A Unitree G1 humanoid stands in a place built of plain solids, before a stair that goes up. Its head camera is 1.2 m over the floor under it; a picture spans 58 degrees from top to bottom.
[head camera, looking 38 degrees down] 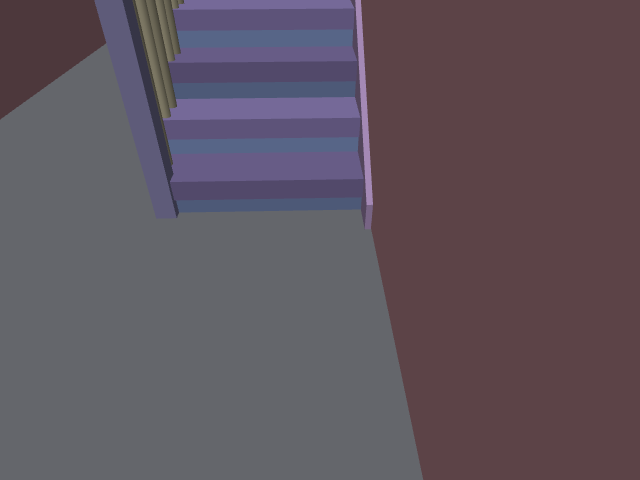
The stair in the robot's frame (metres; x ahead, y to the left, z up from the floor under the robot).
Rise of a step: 0.19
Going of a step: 0.26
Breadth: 0.99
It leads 2 degrees to the left of straight ahead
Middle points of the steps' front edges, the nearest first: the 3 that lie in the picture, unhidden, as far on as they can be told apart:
1.74 0.24 0.19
2.00 0.30 0.38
2.25 0.31 0.57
